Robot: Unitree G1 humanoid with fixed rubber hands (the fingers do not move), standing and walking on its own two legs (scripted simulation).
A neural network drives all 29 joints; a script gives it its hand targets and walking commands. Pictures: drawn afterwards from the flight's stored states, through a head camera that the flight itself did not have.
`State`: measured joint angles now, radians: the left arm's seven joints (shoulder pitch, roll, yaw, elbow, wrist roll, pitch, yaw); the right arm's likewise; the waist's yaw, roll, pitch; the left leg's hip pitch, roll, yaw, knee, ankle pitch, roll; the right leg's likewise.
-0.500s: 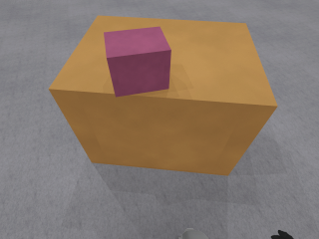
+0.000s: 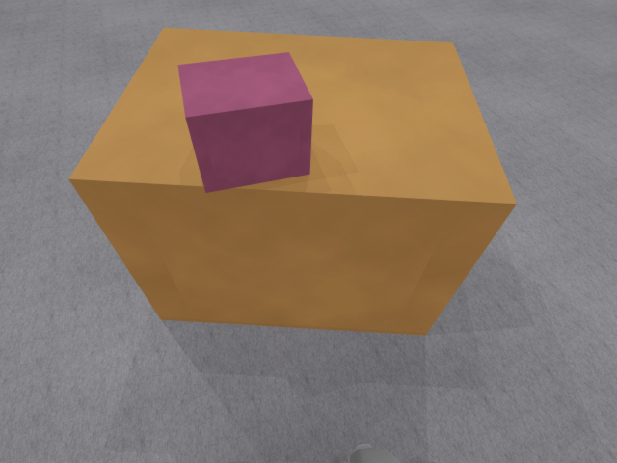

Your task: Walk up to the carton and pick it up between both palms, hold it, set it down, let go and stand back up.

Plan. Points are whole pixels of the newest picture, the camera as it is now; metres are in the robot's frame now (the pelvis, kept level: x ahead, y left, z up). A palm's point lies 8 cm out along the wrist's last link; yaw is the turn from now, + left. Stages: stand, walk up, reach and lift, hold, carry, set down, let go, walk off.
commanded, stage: walk up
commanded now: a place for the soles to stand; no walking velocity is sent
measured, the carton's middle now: (247, 122) +0.72 +0.14 +0.01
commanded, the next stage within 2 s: none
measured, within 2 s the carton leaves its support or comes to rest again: neither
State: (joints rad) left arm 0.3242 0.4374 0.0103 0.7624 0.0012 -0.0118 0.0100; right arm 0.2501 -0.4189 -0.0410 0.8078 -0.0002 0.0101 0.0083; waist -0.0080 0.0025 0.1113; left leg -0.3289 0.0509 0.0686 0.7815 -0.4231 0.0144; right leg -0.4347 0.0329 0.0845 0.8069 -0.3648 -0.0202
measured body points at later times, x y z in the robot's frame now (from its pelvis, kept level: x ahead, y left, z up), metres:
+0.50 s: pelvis +0.00 -0.02 +0.00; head +0.01 -0.03 +0.45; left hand +0.08 +0.31 -0.09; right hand +0.12 -0.33 -0.11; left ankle +0.00 +0.11 -0.71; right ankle +0.05 -0.14 -0.71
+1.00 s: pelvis +0.06 +0.13 +0.02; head +0.05 +0.14 +0.47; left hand +0.13 +0.45 -0.09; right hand +0.10 -0.21 -0.08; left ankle +0.13 +0.19 -0.71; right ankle +0.08 -0.06 -0.63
